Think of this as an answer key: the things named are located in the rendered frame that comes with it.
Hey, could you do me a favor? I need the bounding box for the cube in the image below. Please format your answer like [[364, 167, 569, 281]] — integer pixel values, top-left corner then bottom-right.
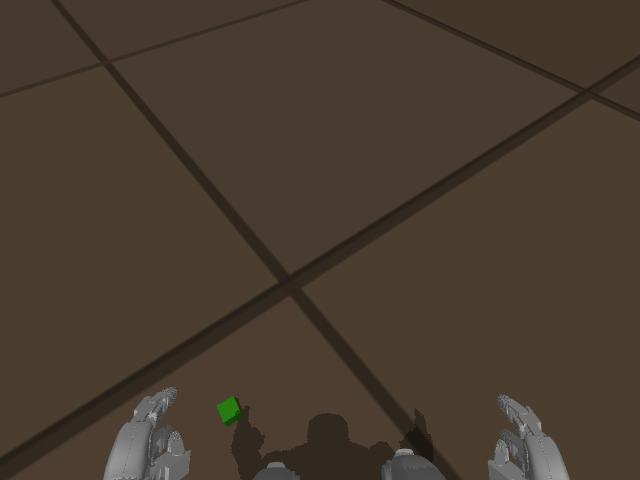
[[217, 396, 244, 427]]

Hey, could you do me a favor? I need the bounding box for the left robot hand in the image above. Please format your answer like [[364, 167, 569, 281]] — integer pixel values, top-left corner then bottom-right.
[[103, 387, 191, 480]]

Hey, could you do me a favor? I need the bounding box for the right robot hand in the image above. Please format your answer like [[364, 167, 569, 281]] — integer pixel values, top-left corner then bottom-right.
[[488, 394, 570, 480]]

